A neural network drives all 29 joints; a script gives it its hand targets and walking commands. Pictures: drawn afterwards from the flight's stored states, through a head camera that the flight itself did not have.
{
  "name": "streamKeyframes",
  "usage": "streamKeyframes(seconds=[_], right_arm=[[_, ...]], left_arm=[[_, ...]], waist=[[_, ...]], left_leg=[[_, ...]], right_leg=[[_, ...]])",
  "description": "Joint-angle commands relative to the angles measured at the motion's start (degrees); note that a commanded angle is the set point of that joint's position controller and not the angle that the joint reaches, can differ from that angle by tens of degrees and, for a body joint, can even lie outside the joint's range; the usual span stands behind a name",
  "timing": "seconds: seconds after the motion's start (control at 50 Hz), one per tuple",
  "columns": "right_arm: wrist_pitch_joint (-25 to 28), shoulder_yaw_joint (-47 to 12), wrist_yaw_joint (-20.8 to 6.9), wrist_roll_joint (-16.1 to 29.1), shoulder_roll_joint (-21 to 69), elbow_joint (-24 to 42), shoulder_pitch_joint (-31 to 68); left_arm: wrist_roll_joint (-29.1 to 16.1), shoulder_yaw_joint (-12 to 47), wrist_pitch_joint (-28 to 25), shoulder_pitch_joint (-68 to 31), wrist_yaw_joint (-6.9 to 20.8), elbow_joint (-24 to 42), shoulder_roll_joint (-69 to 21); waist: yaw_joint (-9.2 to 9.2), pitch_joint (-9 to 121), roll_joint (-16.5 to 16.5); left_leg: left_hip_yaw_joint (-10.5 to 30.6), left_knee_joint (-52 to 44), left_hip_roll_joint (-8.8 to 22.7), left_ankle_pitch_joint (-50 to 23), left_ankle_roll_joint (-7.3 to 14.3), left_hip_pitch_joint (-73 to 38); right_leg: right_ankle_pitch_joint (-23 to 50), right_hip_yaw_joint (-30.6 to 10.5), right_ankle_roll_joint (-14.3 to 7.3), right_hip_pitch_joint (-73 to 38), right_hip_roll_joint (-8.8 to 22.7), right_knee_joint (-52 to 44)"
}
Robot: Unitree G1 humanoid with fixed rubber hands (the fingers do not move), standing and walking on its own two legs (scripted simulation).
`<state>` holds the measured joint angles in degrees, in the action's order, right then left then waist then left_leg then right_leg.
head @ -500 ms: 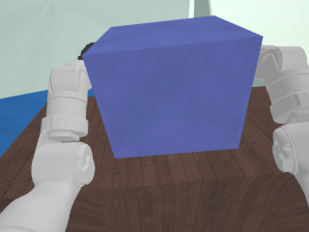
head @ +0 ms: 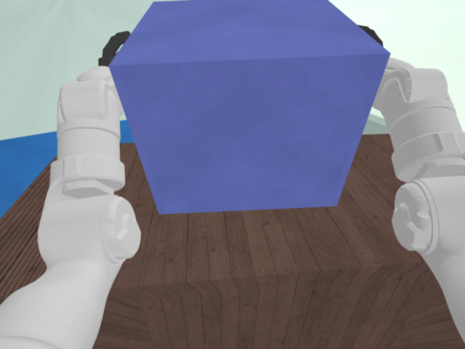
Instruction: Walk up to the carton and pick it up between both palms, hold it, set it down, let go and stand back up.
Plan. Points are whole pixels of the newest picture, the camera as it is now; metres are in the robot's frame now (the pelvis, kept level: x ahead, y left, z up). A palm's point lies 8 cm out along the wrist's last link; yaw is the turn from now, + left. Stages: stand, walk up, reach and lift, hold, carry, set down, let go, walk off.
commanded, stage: set down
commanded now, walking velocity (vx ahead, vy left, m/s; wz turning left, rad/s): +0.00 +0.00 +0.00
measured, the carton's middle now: (242, 101) +0.40 -0.01 +0.33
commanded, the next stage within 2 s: none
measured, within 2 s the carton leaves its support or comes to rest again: neither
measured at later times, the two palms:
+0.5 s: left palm (133, 123) +0.41 +0.17 +0.29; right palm (348, 128) +0.39 -0.20 +0.28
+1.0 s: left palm (136, 133) +0.43 +0.18 +0.26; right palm (344, 137) +0.40 -0.20 +0.26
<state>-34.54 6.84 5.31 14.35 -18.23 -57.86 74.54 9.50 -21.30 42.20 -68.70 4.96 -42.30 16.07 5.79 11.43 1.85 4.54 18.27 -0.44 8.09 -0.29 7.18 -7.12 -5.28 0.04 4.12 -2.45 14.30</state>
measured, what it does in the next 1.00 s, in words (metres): stands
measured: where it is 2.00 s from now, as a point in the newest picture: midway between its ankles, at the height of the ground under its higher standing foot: outside the picture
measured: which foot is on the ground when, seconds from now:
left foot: down 0.00-1.00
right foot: down 0.00-1.00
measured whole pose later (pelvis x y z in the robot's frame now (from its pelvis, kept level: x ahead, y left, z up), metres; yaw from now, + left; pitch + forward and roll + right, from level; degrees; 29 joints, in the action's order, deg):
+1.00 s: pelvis +0.01 +0.00 +0.00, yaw +1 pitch -4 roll -1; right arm -21.8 10.8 3.2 9.8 -12.8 -50.6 57.4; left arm 7.2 -16.9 32.3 -56.8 2.8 -38.6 13.1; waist 7.2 4.1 3.6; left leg 4.7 18.4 -1.2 8.8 0.1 5.4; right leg -8.8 -3.1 0.4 2.2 -1.2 15.1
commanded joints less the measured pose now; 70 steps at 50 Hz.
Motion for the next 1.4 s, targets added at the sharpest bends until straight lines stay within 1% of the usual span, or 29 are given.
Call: streamKeyframes(seconds=[0.0, 0.04, 0.08, 0.14, 0.2, 0.28, 0.34, 0.38, 0.46, 0.5, 0.56, 0.62, 0.68, 0.76, 0.88, 0.98, 1.06, 1.26, 1.38], right_arm=[[5.89, -3.29, -7.81, 4.78, 26.10, 11.85, 38.98], [7.50, -4.17, -7.64, 5.41, 27.50, 14.20, 38.49], [8.76, -5.58, -7.35, 6.49, 27.99, 17.02, 37.79], [9.96, -8.29, -6.92, 8.22, 28.49, 21.57, 36.31], [10.71, -10.98, -6.50, 10.11, 29.16, 26.75, 35.21], [11.48, -15.00, -5.97, 12.61, 30.61, 35.48, 34.71], [11.51, -16.93, -5.59, 13.03, 31.33, 39.98, 33.92], [11.21, -17.05, -5.40, 12.17, 31.34, 40.39, 33.12], [10.71, -15.71, -5.36, 9.07, 31.41, 37.71, 31.95], [10.84, -14.78, -5.47, 7.52, 31.48, 36.04, 31.80], [11.60, -13.28, -5.79, 5.73, 31.42, 33.93, 31.84], [12.61, -11.66, -6.30, 4.26, 30.99, 31.50, 31.41], [13.60, -9.95, -7.00, 2.73, 30.32, 28.46, 30.57], [15.27, -7.98, -7.88, 1.19, 29.74, 25.88, 30.37], [17.86, -6.85, -8.75, -0.13, 30.24, 24.31, 30.72], [19.34, -6.87, -8.86, -0.86, 31.36, 24.31, 30.99], [20.16, -7.15, -8.61, -1.38, 32.35, 25.14, 31.39], [20.60, -6.80, -7.50, -3.86, 34.03, 25.93, 29.92], [20.73, -6.02, -7.24, -5.37, 34.37, 25.50, 27.96]], left_arm=[[-8.30, 13.64, -4.15, -38.26, 10.83, 7.18, -27.81], [-9.77, 15.71, -5.02, -38.45, 10.40, 10.33, -29.15], [-10.73, 17.27, -5.73, -37.70, 9.67, 13.40, -30.21], [-11.22, 19.04, -6.12, -36.29, 8.86, 18.29, -31.22], [-11.71, 20.88, -6.16, -36.04, 8.25, 24.15, -31.52], [-13.13, 24.35, -6.53, -35.53, 7.17, 32.15, -31.86], [-13.44, 25.32, -6.69, -33.52, 6.58, 34.31, -31.68], [-12.72, 24.32, -6.55, -31.54, 6.73, 32.64, -31.10], [-10.41, 20.49, -6.43, -28.66, 8.04, 26.06, -29.40], [-9.68, 19.09, -6.70, -28.34, 8.63, 23.43, -28.91], [-9.34, 18.50, -7.45, -28.84, 8.98, 21.15, -29.13], [-9.06, 18.38, -8.22, -29.09, 8.88, 19.10, -29.71], [-8.56, 18.08, -8.86, -29.11, 8.69, 16.88, -29.98], [-8.86, 18.97, -10.14, -30.35, 8.22, 15.69, -30.80], [-10.04, 20.77, -12.76, -32.04, 6.98, 14.74, -32.13], [-10.90, 21.34, -14.79, -32.71, 6.36, 13.43, -32.25], [-11.51, 21.36, -16.35, -33.05, 6.23, 12.11, -32.09], [-10.47, 17.97, -19.22, -31.25, 7.69, 5.85, -30.18], [-9.33, 16.35, -20.53, -30.72, 8.59, 4.31, -29.30]], waist=[[1.91, 9.47, -5.06], [2.06, 12.39, -5.24], [1.99, 15.02, -5.83], [1.60, 17.31, -6.63], [1.52, 20.44, -6.93], [1.77, 27.04, -6.70], [1.77, 28.05, -5.26], [1.63, 25.39, -3.51], [1.28, 18.18, 0.32], [1.35, 16.55, 1.19], [1.66, 16.61, 0.63], [1.85, 16.75, -0.90], [1.93, 15.73, -2.21], [2.31, 15.65, -3.84], [2.14, 17.65, -5.37], [1.72, 19.64, -5.15], [1.53, 21.31, -4.38], [1.60, 20.74, -1.35], [1.91, 20.28, -1.41]], left_leg=[[-3.26, -6.99, 1.09, 5.42, 0.07, 0.23], [-4.02, -4.44, 0.06, -2.35, -1.10, -4.31], [-3.99, -2.08, -0.44, -9.74, -1.82, -7.98], [-3.57, 0.25, -0.85, -17.14, -2.10, -10.87], [-3.09, 1.96, -1.26, -22.23, -2.12, -12.80], [-2.32, 3.97, -1.73, -28.07, -2.43, -15.32], [-1.94, 4.15, -2.14, -27.70, -2.28, -14.86], [-1.88, 3.35, -2.34, -24.23, -1.68, -13.23], [-2.11, 1.02, -2.41, -15.37, -0.13, -10.08], [-2.29, 0.20, -2.29, -12.83, 0.25, -9.56], [-2.56, -0.28, -1.94, -12.28, 0.05, -10.34], [-2.79, -0.34, -1.54, -12.78, -0.56, -11.68], [-2.99, -0.64, -1.16, -11.78, -1.01, -12.14], [-3.13, -0.79, -0.76, -10.94, -1.60, -12.32], [-3.21, -0.13, -0.48, -12.18, -2.32, -13.31], [-3.50, 0.25, -0.69, -12.89, -2.28, -13.40], [-3.73, 0.57, -1.02, -13.53, -2.07, -13.30], [-4.39, 0.00, -2.14, -11.87, -0.87, -10.34], [-4.61, -0.23, -2.29, -12.38, -0.92, -10.21]], right_leg=[[2.27, 3.96, -0.31, -6.69, -1.58, -1.34], [5.91, 3.94, -0.83, -5.93, -0.93, -1.78], [10.33, 4.10, -0.90, -6.10, -0.76, -1.50], [15.74, 4.25, -0.46, -7.84, -0.61, -0.67], [20.38, 4.22, 0.04, -9.94, -0.42, 0.18], [27.41, 4.19, 0.68, -12.29, -0.40, 1.59], [30.93, 4.12, 1.04, -13.22, -0.24, 2.29], [30.47, 4.08, 1.28, -13.09, -0.01, 2.22], [25.23, 4.11, 1.91, -11.85, 0.51, 1.29], [22.94, 4.32, 2.08, -11.24, 0.61, 1.03], [20.25, 5.01, 1.94, -9.93, 0.38, 0.89], [17.24, 5.79, 1.51, -7.96, 0.04, 0.57], [14.18, 6.31, 1.14, -6.05, -0.01, 0.16], [12.12, 6.80, 0.80, -4.62, 0.05, 0.12], [12.18, 7.24, 0.60, -3.55, 0.19, 0.54], [13.94, 7.47, 0.85, -3.92, 0.30, 1.05], [16.01, 7.56, 1.15, -4.56, 0.35, 1.51], [21.23, 7.13, 2.32, -7.87, 0.81, 2.51], [23.03, 7.29, 2.79, -8.81, 0.84, 3.00]])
